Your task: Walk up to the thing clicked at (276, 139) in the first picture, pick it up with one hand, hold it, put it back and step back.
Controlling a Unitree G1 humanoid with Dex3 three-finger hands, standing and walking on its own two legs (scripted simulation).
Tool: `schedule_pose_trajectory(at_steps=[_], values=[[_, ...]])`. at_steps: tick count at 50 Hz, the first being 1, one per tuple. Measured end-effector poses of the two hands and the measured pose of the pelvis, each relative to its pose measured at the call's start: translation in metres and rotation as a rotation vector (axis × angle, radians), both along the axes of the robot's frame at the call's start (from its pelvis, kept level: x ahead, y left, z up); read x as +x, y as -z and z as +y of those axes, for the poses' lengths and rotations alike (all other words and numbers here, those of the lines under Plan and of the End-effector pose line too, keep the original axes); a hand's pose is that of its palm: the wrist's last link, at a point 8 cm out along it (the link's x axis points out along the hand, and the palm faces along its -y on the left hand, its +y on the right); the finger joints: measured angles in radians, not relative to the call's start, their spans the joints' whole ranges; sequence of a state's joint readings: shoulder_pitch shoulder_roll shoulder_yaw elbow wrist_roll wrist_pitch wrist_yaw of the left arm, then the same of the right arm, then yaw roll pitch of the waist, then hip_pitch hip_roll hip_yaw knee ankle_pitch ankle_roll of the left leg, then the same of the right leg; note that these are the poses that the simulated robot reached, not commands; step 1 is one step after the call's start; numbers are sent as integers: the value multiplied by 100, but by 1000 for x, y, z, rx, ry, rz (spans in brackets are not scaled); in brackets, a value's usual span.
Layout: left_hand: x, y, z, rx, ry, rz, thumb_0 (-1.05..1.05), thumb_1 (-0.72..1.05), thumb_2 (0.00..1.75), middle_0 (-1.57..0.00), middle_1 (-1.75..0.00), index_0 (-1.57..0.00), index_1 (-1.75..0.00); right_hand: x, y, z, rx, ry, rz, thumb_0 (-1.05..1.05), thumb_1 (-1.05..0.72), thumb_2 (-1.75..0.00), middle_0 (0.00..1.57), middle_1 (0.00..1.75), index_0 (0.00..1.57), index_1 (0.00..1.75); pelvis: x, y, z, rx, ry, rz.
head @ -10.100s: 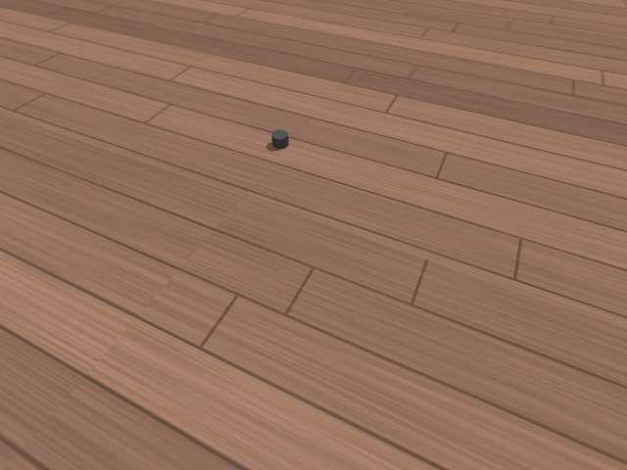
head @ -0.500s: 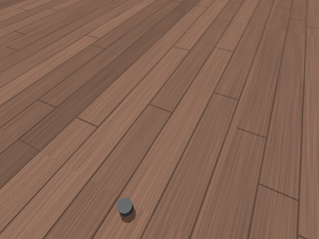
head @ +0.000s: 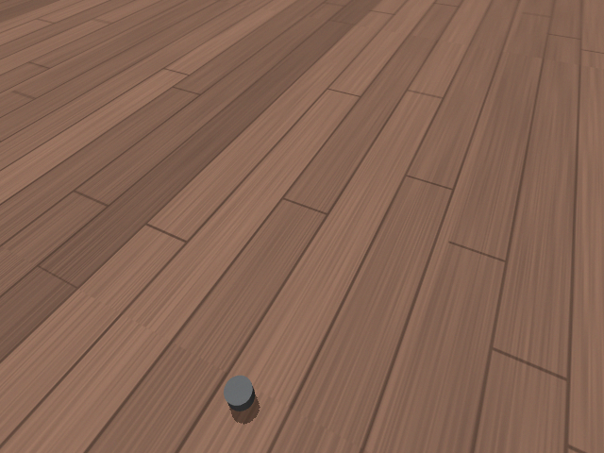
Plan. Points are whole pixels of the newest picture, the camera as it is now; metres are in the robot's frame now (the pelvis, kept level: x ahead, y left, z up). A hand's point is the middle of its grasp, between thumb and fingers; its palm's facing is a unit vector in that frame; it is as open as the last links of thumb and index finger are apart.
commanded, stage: stand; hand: left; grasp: from above
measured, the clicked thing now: (239, 393) +0.42 +0.22 -0.75
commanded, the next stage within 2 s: rise first in 0.58 s
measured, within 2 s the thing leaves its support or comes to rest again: neither
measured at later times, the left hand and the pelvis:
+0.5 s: hand out of the picture +0.07 +0.26 -0.16, palm faces -0.02 -0.94 -0.35, open 7.4 cm; pelvis +0.00 +0.00 +0.00, yaw +0 degrees
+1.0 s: hand out of the picture +0.15 +0.26 -0.18, palm faces -0.07 -0.92 -0.38, open 10.4 cm; pelvis -0.01 +0.01 -0.03, yaw +0 degrees
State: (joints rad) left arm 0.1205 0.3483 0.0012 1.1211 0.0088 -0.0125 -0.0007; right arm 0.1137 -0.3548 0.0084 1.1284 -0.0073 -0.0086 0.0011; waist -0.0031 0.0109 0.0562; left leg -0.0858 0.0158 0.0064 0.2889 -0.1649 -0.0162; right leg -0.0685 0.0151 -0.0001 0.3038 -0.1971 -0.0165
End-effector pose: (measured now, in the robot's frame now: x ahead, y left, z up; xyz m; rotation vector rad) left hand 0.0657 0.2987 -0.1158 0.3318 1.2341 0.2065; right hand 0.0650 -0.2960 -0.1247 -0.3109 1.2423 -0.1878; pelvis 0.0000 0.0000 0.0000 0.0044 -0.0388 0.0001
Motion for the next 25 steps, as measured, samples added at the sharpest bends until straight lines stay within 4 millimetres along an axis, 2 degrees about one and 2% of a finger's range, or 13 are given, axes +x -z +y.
schedule_pose_trajectory(at_steps=[11,25], values=[[-3,3,-1,-7,-2,12,1,90,90,-21,-30,-21,-31,-3,-1,-1,-5,3,14,0,-90,-90,20,30,20,30,1,0,0,-2,-2,3],[2,2,0,-7,-2,2,1,90,90,-21,-30,-21,-31,3,-2,1,-7,1,1,0,-90,-90,20,30,20,30,3,0,1,-2,-2,2]])
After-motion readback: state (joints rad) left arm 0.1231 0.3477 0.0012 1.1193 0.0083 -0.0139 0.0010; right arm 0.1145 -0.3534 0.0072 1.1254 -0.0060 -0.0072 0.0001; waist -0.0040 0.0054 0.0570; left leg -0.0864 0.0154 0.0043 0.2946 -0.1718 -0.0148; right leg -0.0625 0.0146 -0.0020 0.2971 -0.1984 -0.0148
